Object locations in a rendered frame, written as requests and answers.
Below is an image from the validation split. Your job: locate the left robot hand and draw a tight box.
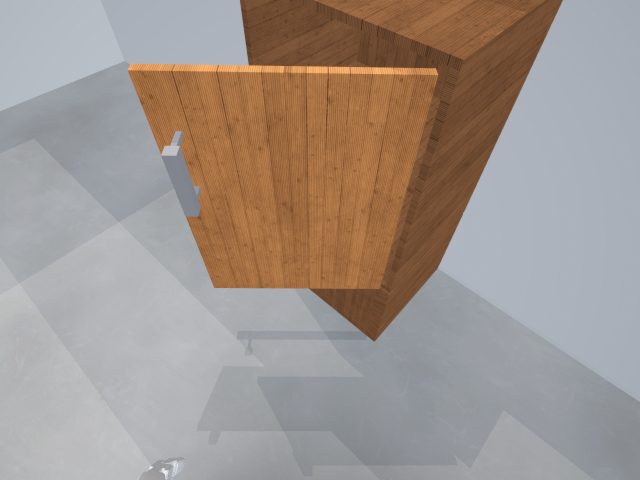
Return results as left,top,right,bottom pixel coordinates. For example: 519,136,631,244
137,457,185,480

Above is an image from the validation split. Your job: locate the cupboard door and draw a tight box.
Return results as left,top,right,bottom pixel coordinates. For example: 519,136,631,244
128,64,438,289

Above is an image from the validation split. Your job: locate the handle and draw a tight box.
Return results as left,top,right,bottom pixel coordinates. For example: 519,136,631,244
161,131,201,217

